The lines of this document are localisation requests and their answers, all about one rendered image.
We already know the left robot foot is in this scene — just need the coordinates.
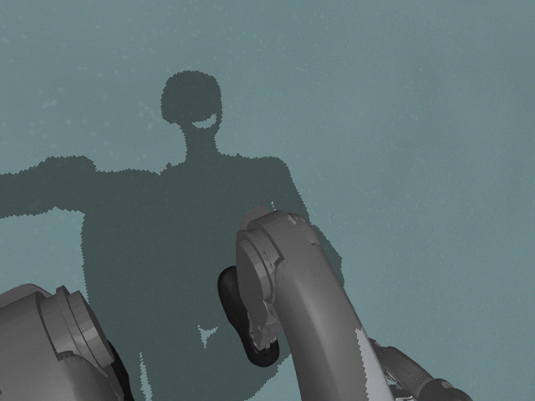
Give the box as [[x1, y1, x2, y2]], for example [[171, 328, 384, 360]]
[[107, 340, 134, 401]]

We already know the right robot foot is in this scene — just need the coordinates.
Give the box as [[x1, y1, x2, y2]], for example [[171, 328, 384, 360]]
[[217, 266, 279, 368]]

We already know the right robot hand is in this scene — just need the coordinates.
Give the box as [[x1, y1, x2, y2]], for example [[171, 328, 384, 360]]
[[369, 338, 434, 401]]

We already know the right robot arm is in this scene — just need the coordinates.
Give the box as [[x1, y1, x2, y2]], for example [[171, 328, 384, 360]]
[[417, 378, 473, 401]]

